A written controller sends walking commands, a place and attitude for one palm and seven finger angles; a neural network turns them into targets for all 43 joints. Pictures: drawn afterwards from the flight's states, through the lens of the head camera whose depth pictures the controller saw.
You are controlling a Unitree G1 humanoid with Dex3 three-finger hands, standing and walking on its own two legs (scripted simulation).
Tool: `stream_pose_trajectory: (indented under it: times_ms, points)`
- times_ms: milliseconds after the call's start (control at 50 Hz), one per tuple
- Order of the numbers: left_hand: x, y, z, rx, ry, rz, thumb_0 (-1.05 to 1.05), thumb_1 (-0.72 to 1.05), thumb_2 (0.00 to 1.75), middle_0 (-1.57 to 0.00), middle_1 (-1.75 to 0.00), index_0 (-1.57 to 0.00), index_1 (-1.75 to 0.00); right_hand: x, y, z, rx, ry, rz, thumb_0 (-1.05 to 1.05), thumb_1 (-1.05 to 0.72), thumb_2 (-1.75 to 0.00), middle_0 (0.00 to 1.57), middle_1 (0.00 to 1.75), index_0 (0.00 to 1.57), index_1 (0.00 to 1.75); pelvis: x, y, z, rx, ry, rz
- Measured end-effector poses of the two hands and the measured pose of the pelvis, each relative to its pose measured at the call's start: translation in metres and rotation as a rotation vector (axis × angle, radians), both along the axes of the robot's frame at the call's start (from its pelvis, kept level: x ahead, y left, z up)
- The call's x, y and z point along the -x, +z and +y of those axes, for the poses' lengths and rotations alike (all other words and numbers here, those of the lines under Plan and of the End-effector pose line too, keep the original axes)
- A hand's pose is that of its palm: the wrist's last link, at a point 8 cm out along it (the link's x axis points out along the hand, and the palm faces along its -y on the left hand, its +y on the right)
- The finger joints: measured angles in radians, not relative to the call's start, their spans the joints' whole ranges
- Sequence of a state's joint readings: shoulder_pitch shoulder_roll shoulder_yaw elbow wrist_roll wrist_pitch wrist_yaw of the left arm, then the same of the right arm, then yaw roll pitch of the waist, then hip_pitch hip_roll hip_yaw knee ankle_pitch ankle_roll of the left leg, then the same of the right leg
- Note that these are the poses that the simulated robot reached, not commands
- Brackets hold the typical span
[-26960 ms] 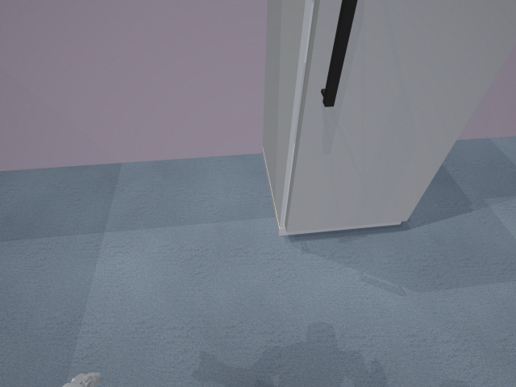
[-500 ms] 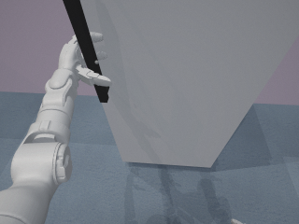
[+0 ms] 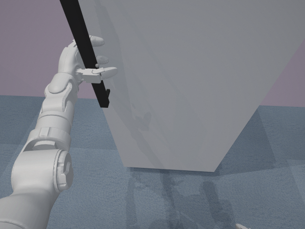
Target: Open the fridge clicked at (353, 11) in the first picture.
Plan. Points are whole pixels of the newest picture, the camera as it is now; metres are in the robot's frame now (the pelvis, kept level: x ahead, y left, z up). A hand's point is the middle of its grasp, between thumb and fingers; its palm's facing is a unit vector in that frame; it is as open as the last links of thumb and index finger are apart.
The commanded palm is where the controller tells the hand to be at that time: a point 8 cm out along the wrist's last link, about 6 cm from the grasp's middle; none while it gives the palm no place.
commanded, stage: grip the handle and tug to test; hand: left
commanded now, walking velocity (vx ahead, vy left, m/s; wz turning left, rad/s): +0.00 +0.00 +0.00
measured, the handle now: (87, 38) +0.51 +0.15 +0.23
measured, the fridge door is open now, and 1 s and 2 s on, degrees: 0 0 6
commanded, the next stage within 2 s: pull the door a little, standing still in 1.04 s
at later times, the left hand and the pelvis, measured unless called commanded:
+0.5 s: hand (97, 66) +0.46 +0.13 +0.19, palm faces -0.07 -1.00 -0.01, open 5.6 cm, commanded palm +0.43 +0.18 +0.19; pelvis +0.00 +0.00 +0.00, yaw +0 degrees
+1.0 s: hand (97, 67) +0.46 +0.13 +0.19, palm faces -0.07 -1.00 -0.01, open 5.6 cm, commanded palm +0.41 +0.19 +0.19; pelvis +0.01 +0.00 +0.00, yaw -2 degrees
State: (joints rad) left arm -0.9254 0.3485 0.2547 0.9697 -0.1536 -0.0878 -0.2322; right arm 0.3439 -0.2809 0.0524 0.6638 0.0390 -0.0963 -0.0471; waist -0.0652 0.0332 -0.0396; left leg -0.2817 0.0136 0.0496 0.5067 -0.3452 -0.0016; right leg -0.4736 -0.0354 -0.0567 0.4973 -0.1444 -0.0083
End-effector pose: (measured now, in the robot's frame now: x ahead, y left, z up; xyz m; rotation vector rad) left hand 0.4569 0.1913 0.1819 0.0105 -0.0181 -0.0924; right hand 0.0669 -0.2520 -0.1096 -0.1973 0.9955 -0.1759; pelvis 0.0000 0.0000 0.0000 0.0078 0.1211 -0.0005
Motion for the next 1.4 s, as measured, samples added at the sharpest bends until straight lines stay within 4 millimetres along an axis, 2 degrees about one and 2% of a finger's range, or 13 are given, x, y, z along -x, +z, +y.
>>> stream_pose_trajectory:
  times_ms: [320, 460, 760, 900, 1000, 1140, 1280, 1400]
  points:
    - [0.009, 0.004, -0.001, -0.001, 0.009, -0.001, 0.01, 0.71, 0.81, -0.43, -1.37, -0.42, -1.37, -0.025, 0.005, 0.006, -0.01, 0.013, -0.056, 0.01, -0.9, -0.9, 0.2, 0.3, 0.2, 0.3, -0.004, 0.002, 0.002, 0.003, -0.002, -0.022]
    - [0.01, 0.004, -0.003, 0.003, 0.024, 0.001, 0.01, 0.72, 0.82, -0.42, -1.39, -0.4, -1.39, -0.032, 0.007, 0.009, -0.012, 0.02, -0.073, 0.01, -0.9, -0.9, 0.2, 0.3, 0.2, 0.3, -0.003, 0.002, 0.002, 0.002, -0.001, -0.027]
    - [0.01, 0.004, -0.002, 0.001, 0.018, 0.0, 0.01, 0.72, 0.81, -0.43, -1.4, -0.39, -1.39, -0.023, 0.006, 0.007, -0.012, 0.002, -0.054, 0.01, -0.9, -0.9, 0.2, 0.3, 0.2, 0.3, -0.005, 0.003, 0.002, 0.002, -0.012, -0.031]
    - [0.01, 0.004, -0.002, 0.003, 0.018, -0.003, 0.01, 0.73, 0.8, -0.41, -1.4, -0.38, -1.4, -0.027, 0.008, 0.005, -0.015, -0.018, -0.067, 0.01, -0.9, -0.9, 0.2, 0.3, 0.2, 0.3, -0.008, 0.004, 0.003, 0.004, -0.026, -0.033]
    - [0.011, 0.003, -0.003, 0.006, 0.019, -0.006, 0.01, 0.73, 0.79, -0.4, -1.4, -0.36, -1.4, -0.037, 0.012, 0.004, -0.018, -0.028, -0.088, 0.01, -0.9, -0.9, 0.2, 0.3, 0.2, 0.3, -0.014, 0.005, 0.004, 0.007, -0.036, -0.034]
    - [0.013, 0.003, -0.003, 0.004, 0.024, -0.014, 0.01, 0.74, 0.78, -0.38, -1.4, -0.34, -1.4, -0.061, 0.017, 0.007, -0.029, -0.03, -0.126, 0.01, -0.9, -0.9, 0.2, 0.3, 0.2, 0.3, -0.025, 0.006, 0.006, 0.013, -0.044, -0.032]
    - [0.012, 0.004, -0.002, -0.003, 0.009, -0.006, 0.01, 0.73, 0.77, -0.4, -1.4, -0.36, -1.4, -0.087, 0.018, 0.014, -0.02, 0.017, -0.125, 0.01, -0.9, -0.9, 0.2, 0.3, 0.2, 0.3, -0.033, 0.006, 0.008, 0.021, -0.02, -0.035]
    - [0.013, 0.004, -0.002, -0.002, 0.018, 0.006, 0.01, 0.73, 0.79, -0.4, -1.4, -0.36, -1.4, -0.102, 0.021, 0.023, -0.038, 0.037, -0.15, 0.01, -0.9, -0.9, 0.2, 0.3, 0.2, 0.3, -0.036, 0.007, 0.009, 0.017, -0.02, -0.036]
